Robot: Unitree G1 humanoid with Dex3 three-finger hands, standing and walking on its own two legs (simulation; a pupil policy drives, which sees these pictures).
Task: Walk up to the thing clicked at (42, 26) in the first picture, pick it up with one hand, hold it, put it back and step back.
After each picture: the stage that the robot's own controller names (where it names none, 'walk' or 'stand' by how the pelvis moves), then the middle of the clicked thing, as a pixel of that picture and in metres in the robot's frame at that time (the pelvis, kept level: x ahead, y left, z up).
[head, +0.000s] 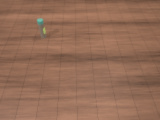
stand; (42, 28) +1.55 +0.45 -0.66
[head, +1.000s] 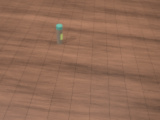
walk; (59, 34) +1.46 +0.17 -0.63
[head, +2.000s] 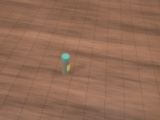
walk; (65, 65) +0.95 +0.09 -0.65
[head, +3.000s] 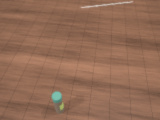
walk; (58, 103) +0.56 +0.17 -0.62
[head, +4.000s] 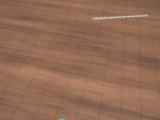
stand; out of the picture +0.38 +0.12 -0.63
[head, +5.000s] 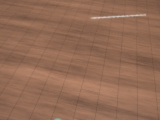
stand; out of the picture +0.38 +0.15 -0.65
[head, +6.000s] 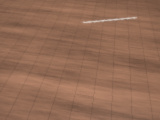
stand; out of the picture +0.36 +0.19 -0.65
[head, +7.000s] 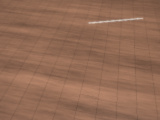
stand; out of the picture +0.36 +0.17 -0.66
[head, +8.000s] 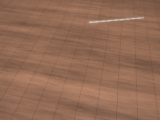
stand; out of the picture +0.36 +0.17 -0.66
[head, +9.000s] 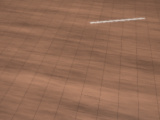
go down; out of the picture +0.36 +0.16 -0.66
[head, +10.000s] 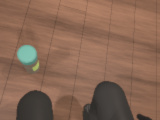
go down; (30, 61) +0.45 +0.15 -0.32
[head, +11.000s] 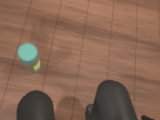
approach; (31, 61) +0.46 +0.15 -0.29
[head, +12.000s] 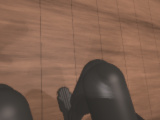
close in; out of the picture +0.47 +0.20 -0.18
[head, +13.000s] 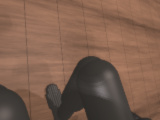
close; out of the picture +0.46 +0.21 -0.18
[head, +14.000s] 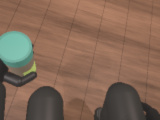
lift; (22, 63) +0.37 +0.19 -0.03
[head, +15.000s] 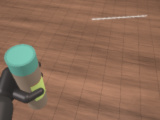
hold; (30, 82) +0.32 +0.16 +0.09
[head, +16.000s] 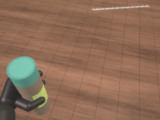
hold; (33, 90) +0.31 +0.16 +0.03
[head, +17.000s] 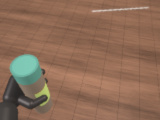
hold; (35, 88) +0.32 +0.16 +0.04
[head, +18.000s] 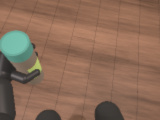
crouch; (27, 63) +0.41 +0.15 -0.03
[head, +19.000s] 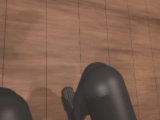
lower; out of the picture +0.49 +0.20 -0.14
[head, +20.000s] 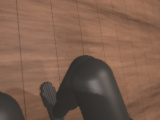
lower; out of the picture +0.48 +0.23 -0.19
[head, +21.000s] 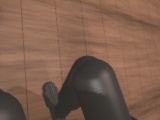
lower; out of the picture +0.48 +0.23 -0.19
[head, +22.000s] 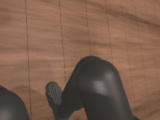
lower; out of the picture +0.47 +0.22 -0.18
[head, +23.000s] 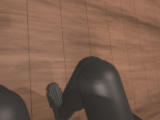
rest; out of the picture +0.46 +0.22 -0.18
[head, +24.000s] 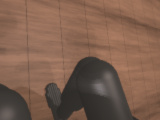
open; out of the picture +0.46 +0.20 -0.19
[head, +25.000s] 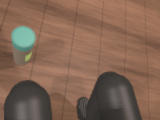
stand; (22, 49) +0.46 +0.17 -0.22
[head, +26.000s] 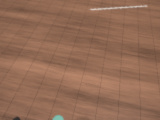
stand; out of the picture +0.37 +0.13 -0.58
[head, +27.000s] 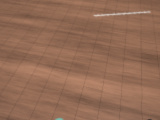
stand; out of the picture +0.38 +0.14 -0.60
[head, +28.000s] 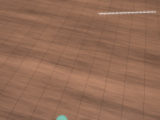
stand; out of the picture +0.38 +0.13 -0.61
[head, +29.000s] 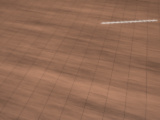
walk; out of the picture +0.39 +0.13 -0.66
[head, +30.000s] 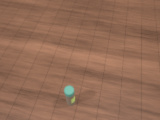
walk; (70, 96) +0.53 +0.11 -0.64
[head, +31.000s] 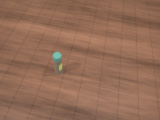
walk; (57, 64) +0.83 +0.16 -0.64
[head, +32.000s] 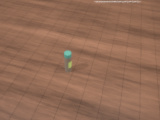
stand; (67, 62) +1.04 +0.13 -0.64
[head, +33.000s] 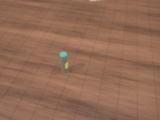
stand; (64, 62) +1.03 +0.16 -0.66
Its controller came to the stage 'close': yes
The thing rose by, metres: 0.69
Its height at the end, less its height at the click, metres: +0.00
